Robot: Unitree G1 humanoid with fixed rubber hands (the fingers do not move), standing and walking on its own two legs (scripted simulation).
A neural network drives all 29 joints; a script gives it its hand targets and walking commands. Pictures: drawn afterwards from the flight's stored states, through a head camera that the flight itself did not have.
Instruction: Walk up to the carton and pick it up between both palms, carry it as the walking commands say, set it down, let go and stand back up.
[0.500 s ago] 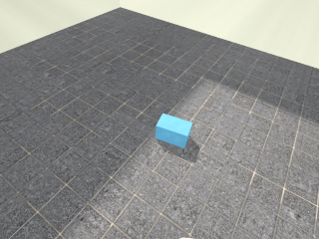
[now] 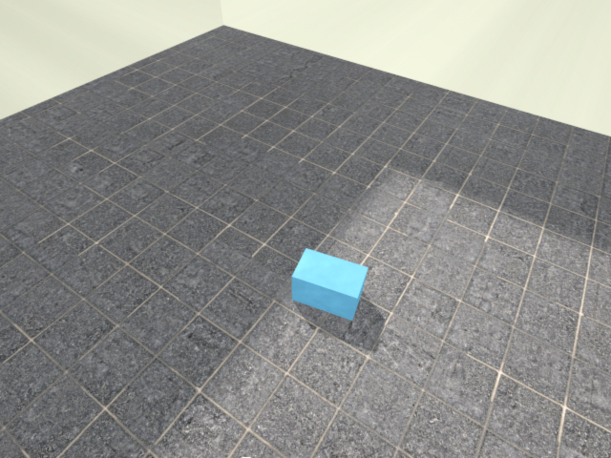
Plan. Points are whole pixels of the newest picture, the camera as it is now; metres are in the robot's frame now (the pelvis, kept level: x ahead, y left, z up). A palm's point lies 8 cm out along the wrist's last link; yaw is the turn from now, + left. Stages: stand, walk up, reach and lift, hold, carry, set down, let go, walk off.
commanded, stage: walk up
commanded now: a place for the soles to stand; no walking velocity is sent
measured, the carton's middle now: (329, 284) +0.84 -0.05 -0.67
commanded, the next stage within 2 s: none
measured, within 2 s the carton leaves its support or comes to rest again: neither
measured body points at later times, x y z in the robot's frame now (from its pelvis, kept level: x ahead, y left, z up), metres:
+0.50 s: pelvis +0.13 -0.03 +0.01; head +0.14 -0.04 +0.46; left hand +0.17 +0.31 -0.08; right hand +0.21 -0.36 -0.10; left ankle +0.24 +0.11 -0.69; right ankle +0.12 -0.14 -0.71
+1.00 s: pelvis +0.22 -0.03 +0.00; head +0.24 -0.04 +0.44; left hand +0.30 +0.29 -0.11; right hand +0.30 -0.35 -0.13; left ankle +0.28 +0.11 -0.71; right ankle +0.25 -0.14 -0.71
